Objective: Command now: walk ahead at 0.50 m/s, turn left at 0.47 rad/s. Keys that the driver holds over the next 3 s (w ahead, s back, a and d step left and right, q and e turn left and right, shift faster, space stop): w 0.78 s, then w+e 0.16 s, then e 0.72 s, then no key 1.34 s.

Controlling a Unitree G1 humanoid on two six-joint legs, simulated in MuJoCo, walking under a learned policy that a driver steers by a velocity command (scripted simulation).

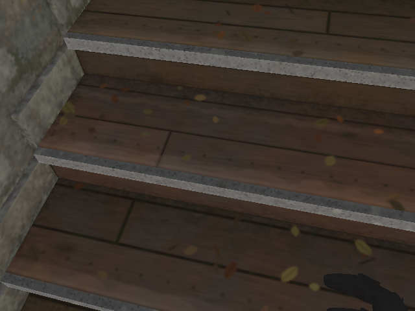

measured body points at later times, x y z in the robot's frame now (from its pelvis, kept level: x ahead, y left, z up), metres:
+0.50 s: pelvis +0.32 -0.04 +0.17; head +0.33 -0.02 +0.62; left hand +0.54 +0.15 +0.09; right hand +0.30 -0.28 +0.04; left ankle +0.15 +0.05 -0.47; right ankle +0.40 -0.09 -0.47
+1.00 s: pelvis +0.61 +0.02 +0.32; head +0.65 +0.00 +0.77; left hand +0.55 +0.24 +0.20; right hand +0.87 -0.14 +0.25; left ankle +0.72 +0.10 -0.31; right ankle +0.44 -0.11 -0.30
